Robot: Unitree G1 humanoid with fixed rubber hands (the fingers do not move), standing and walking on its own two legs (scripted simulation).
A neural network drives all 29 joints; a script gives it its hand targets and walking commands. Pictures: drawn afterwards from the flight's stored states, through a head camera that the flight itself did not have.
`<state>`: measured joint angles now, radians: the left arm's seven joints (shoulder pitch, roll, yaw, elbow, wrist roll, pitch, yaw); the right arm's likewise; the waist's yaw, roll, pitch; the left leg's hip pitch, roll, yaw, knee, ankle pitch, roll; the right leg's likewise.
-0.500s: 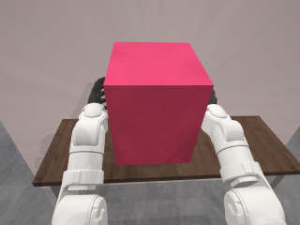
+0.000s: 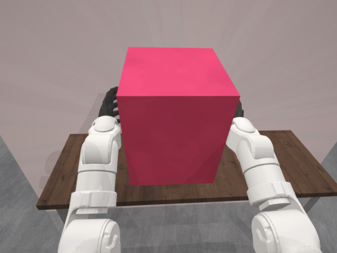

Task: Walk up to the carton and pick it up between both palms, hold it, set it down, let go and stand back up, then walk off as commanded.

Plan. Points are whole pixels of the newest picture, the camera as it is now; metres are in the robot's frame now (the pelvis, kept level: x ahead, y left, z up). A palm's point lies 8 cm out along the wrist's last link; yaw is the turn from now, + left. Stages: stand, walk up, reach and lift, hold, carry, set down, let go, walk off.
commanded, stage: hold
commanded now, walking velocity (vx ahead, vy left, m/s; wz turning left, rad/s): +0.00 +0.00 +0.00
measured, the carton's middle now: (171, 116) +0.39 +0.01 +0.20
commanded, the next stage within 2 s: none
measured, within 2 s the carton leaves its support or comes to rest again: neither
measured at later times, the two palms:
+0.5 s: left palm (108, 120) +0.37 +0.16 +0.20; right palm (233, 121) +0.37 -0.13 +0.20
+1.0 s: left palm (108, 120) +0.37 +0.16 +0.20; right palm (233, 121) +0.37 -0.13 +0.20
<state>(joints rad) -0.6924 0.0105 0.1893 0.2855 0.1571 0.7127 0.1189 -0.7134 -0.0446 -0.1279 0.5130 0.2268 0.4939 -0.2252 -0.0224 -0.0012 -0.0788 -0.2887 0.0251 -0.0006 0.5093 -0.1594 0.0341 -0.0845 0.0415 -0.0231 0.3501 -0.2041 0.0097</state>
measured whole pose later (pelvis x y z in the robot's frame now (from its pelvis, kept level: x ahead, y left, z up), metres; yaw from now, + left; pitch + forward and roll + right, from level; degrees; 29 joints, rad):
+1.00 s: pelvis +0.00 +0.00 +0.00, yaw +0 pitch -4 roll -4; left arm -0.69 0.01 0.19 0.29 0.16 0.71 0.12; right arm -0.71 -0.04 -0.13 0.52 0.23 0.49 -0.23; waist -0.02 0.00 -0.08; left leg -0.29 0.03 0.00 0.51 -0.16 0.03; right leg -0.08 0.04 -0.02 0.35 -0.20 0.01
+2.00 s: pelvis +0.00 +0.00 +0.00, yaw +0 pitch -4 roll -4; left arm -0.69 0.01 0.19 0.29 0.16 0.71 0.12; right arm -0.71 -0.04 -0.13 0.52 0.23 0.49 -0.23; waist -0.02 0.00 -0.08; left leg -0.29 0.03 0.00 0.51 -0.16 0.03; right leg -0.08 0.04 -0.02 0.35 -0.20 0.01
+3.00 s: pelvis +0.00 +0.00 +0.00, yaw +0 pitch -4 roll -4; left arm -0.69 0.01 0.19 0.29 0.16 0.71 0.12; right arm -0.71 -0.04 -0.13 0.52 0.23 0.48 -0.23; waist -0.02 0.00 -0.08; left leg -0.29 0.02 0.00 0.51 -0.16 0.03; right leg -0.08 0.04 -0.02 0.35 -0.20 0.01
